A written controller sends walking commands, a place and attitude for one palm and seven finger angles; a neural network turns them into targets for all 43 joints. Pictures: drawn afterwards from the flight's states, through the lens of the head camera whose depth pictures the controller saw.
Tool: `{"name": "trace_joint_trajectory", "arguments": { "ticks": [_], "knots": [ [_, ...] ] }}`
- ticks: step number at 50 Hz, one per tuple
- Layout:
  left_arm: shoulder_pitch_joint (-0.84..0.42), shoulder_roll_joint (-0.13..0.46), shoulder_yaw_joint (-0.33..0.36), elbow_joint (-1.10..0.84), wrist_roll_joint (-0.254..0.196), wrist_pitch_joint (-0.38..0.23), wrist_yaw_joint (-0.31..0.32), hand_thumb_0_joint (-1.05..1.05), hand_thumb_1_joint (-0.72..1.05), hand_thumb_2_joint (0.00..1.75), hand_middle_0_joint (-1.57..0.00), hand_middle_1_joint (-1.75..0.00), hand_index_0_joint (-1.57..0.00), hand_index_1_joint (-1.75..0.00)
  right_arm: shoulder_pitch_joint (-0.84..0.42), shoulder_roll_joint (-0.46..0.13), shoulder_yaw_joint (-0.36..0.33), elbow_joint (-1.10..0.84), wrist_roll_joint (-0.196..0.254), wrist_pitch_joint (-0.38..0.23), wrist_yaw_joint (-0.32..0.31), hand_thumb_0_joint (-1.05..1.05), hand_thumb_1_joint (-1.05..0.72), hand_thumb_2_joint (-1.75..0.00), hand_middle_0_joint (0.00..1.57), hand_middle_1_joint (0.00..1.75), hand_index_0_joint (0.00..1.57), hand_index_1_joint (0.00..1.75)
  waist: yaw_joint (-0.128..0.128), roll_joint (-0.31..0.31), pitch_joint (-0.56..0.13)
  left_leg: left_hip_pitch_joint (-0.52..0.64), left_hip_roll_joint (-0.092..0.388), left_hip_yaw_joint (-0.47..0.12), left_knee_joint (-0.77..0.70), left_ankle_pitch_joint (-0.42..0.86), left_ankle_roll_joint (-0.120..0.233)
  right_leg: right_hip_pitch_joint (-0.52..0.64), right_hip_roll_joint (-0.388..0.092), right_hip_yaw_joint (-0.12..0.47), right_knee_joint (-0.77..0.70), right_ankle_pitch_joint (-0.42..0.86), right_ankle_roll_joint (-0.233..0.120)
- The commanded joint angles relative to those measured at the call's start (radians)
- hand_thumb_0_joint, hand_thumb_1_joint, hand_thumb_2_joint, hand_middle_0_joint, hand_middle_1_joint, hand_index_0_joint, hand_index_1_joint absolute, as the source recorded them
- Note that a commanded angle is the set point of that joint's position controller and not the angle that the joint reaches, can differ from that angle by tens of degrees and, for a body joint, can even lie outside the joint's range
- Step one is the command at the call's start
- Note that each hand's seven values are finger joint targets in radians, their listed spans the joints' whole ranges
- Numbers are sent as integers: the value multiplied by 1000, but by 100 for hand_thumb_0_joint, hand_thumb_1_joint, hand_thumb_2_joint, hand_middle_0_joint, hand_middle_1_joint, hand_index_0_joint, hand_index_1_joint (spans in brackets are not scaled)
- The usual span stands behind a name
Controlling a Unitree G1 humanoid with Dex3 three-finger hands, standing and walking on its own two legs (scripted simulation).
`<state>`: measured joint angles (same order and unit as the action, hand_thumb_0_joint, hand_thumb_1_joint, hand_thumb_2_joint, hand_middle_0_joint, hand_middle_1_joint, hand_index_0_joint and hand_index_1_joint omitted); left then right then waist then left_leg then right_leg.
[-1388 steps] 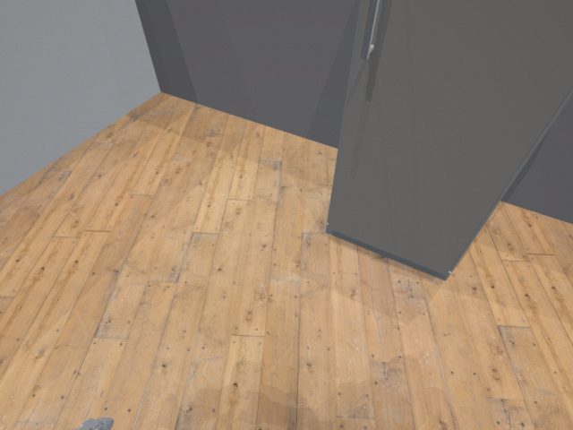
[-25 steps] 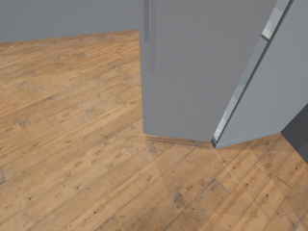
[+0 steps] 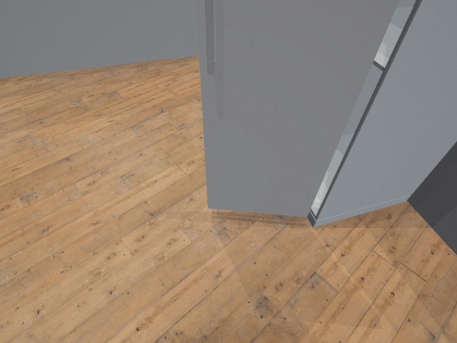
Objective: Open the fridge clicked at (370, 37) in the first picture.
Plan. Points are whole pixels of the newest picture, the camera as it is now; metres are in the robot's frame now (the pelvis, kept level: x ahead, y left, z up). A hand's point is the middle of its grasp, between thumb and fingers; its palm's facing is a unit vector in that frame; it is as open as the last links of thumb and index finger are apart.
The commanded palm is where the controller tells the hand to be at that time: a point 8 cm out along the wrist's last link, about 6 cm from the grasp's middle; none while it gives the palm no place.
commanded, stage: look to check the result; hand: left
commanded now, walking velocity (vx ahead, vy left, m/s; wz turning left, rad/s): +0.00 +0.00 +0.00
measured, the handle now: (210, 9) +0.81 +0.09 +0.24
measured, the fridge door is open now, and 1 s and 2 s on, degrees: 67 67 67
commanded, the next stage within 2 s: stand and wait in 0.56 s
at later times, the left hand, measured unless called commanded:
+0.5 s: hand out of the picture +0.07 +0.24 -0.16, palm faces -0.04 -0.94 -0.33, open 7.4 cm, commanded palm none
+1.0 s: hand out of the picture +0.10 +0.23 -0.16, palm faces -0.05 -0.94 -0.33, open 7.4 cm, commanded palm none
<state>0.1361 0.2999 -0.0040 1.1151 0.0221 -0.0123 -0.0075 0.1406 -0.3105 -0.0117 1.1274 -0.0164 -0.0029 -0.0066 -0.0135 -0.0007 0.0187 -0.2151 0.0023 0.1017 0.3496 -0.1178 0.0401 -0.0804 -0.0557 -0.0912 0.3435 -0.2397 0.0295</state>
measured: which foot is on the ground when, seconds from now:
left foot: down 0.00-1.00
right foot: down 0.00-1.00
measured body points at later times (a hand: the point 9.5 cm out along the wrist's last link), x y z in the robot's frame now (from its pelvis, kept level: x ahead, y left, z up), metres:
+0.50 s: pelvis +0.01 -0.01 +0.00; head +0.03 -0.01 +0.45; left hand +0.07 +0.29 -0.13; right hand +0.09 -0.30 -0.13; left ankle +0.05 +0.09 -0.75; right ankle -0.04 -0.13 -0.75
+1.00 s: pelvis +0.03 -0.02 +0.00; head +0.04 -0.02 +0.45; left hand +0.10 +0.27 -0.13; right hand +0.09 -0.31 -0.14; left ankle +0.05 +0.09 -0.75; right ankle -0.04 -0.13 -0.75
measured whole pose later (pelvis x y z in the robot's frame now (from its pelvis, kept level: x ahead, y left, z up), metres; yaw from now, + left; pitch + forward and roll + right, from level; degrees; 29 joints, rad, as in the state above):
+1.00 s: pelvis +0.03 -0.02 +0.00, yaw +0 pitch -1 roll +0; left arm 0.12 0.33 -0.01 1.13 0.02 -0.02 0.00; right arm 0.11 -0.33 0.00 1.14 -0.01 0.00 -0.01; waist -0.01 0.00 0.04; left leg -0.17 0.02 0.09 0.32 -0.14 0.01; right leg -0.02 -0.04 -0.10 0.27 -0.25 0.01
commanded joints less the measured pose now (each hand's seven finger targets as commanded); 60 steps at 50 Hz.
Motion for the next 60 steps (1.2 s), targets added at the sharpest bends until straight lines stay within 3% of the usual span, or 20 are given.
{"name": "trace_joint_trajectory", "arguments": {
  "ticks": [1,20,32,36,60],
  "knots": [
    [-10,208,40,-36,-6,-14,12,0,90,90,-20,-30,-20,-30,-41,-194,-29,-54,3,-21,-8,0,-90,-90,20,30,20,30,8,24,-30,77,139,-161,-80,55,-10,-55,-91,92,-86,35,-57],
    [-29,238,33,-21,-9,-17,14,0,90,90,-20,-30,-20,-30,-69,-229,-27,-49,7,-20,-9,0,-90,-90,20,30,20,30,3,8,-57,134,149,-158,-65,148,-12,-33,-103,93,-111,112,-57],
    [-27,239,36,-27,-7,-21,17,0,90,90,-20,-30,-20,-30,-76,-226,-26,-50,8,-21,-9,0,-90,-90,20,30,20,30,6,-16,-62,148,149,-152,-59,186,-12,-17,-107,87,-116,166,-57],
    [-37,238,35,-28,-8,-20,17,0,90,90,-20,-30,-20,-30,-75,-225,-25,-48,6,-21,-10,0,-90,-90,20,30,20,30,3,7,-59,143,149,-149,-62,192,-16,-8,-107,90,-113,175,-58],
    [-29,236,36,-31,-11,-22,24,0,90,90,-20,-30,-20,-30,-64,-218,-25,-41,7,-18,-13,0,-90,-90,20,30,20,30,4,-8,-66,164,152,-133,-50,215,-22,16,-109,92,-111,264,-62]
  ]
}}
